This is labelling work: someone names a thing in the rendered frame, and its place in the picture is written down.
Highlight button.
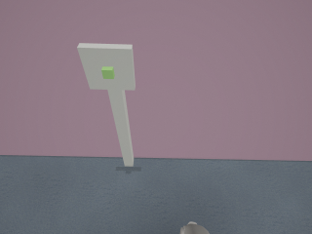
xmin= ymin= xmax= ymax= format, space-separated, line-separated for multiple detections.
xmin=101 ymin=66 xmax=115 ymax=79

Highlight panel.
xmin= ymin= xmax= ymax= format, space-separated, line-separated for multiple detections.
xmin=77 ymin=43 xmax=136 ymax=167

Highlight robot right thigh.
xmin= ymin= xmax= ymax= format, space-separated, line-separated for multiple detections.
xmin=179 ymin=223 xmax=210 ymax=234

